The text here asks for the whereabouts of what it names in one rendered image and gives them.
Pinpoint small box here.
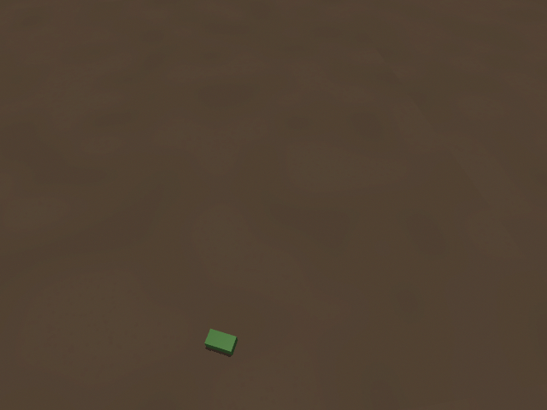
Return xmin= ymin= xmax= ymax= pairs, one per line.
xmin=204 ymin=329 xmax=238 ymax=355

